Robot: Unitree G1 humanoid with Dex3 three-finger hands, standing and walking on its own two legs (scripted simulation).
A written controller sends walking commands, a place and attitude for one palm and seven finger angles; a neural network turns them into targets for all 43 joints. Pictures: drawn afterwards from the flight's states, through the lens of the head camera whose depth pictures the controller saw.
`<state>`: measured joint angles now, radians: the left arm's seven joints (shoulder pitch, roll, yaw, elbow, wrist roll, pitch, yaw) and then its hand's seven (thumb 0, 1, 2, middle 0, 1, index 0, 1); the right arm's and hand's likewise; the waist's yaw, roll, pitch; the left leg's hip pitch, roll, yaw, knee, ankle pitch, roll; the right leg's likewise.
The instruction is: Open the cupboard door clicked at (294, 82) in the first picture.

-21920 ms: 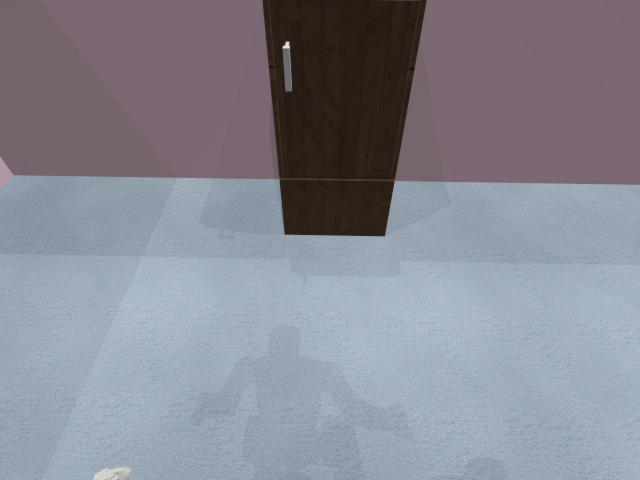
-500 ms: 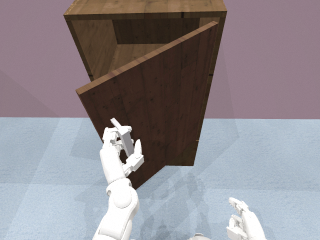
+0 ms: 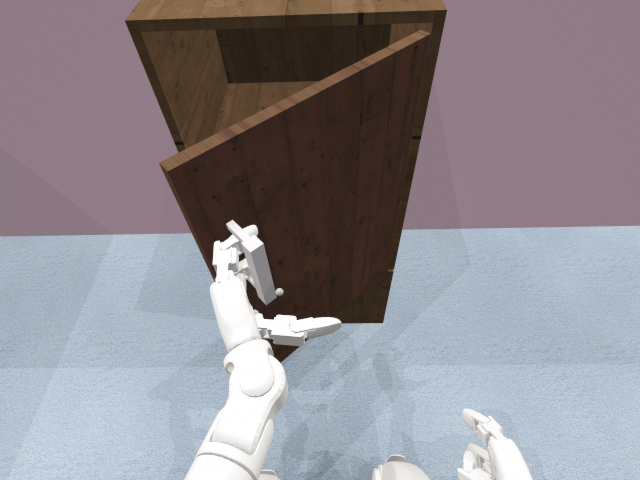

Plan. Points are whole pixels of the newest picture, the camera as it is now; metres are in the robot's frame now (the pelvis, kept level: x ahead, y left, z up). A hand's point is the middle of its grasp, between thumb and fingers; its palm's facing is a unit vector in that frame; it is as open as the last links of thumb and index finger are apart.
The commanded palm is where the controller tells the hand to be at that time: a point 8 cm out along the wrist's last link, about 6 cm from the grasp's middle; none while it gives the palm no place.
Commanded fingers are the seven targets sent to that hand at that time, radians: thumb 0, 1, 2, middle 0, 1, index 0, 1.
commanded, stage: open thumb and fingers to let go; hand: left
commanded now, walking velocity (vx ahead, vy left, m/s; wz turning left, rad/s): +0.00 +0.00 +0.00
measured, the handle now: (251, 263) +0.38 +0.11 +0.06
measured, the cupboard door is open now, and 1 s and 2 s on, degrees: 42 44 44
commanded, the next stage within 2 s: slide the hand sideways off the handle in 0.10 s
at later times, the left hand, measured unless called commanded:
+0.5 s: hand (273, 313) +0.30 +0.07 +0.06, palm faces -0.09 -1.00 +0.02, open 16.4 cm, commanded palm +0.28 +0.11 +0.05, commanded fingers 0.00 -0.50 0.30 -0.15 -0.30 -0.15 -0.30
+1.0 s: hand (246, 350) +0.26 +0.10 +0.05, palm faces -0.03 -1.00 -0.01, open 16.3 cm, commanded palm +0.23 +0.16 +0.05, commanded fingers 0.00 -0.50 0.30 -0.15 -0.30 -0.15 -0.30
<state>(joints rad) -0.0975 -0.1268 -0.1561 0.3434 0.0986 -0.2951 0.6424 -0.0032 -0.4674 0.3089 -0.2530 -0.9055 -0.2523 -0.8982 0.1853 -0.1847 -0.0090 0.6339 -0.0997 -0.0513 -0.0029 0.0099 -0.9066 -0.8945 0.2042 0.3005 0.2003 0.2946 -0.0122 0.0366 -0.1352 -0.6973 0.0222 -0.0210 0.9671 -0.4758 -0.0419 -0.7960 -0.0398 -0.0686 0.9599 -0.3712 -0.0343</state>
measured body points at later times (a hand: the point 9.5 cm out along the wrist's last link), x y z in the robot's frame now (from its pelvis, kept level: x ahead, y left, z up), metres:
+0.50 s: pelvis +0.00 +0.03 +0.00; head +0.06 +0.01 +0.44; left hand +0.30 +0.13 +0.06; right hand +0.16 -0.19 -0.11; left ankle +0.00 +0.15 -0.68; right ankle +0.06 -0.10 -0.68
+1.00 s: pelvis +0.02 +0.02 -0.01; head +0.08 +0.01 +0.43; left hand +0.26 +0.15 +0.06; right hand +0.21 -0.19 -0.10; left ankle +0.00 +0.15 -0.68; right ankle +0.06 -0.10 -0.68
